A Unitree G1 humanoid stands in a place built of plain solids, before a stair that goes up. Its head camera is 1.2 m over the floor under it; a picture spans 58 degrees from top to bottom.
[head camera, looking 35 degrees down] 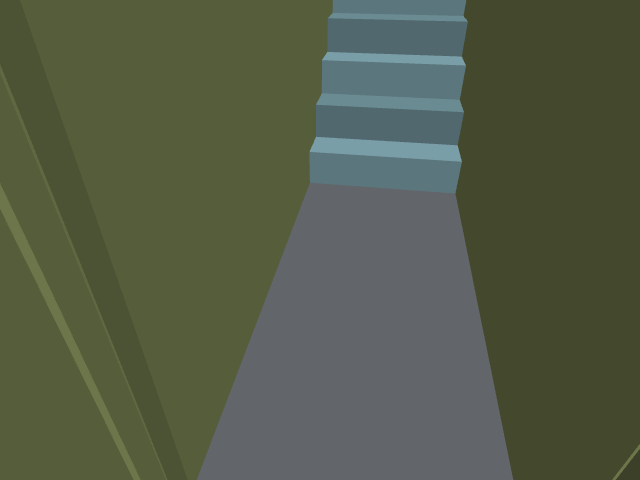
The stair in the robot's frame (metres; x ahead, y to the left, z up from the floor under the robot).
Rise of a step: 0.20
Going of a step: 0.23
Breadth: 0.94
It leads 9 degrees to the right of straight ahead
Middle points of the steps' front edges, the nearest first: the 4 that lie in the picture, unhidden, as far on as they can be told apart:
2.24 -0.36 0.20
2.47 -0.39 0.39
2.70 -0.43 0.59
2.92 -0.46 0.79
